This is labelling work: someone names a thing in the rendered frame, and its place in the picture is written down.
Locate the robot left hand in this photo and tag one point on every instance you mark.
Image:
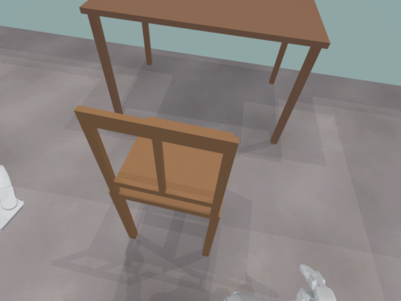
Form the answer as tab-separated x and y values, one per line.
10	206

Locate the chair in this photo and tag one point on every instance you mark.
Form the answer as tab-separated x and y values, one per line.
171	165

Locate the robot right hand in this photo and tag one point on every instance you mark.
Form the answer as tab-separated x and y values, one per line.
317	283

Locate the table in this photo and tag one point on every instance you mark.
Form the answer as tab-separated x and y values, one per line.
295	22

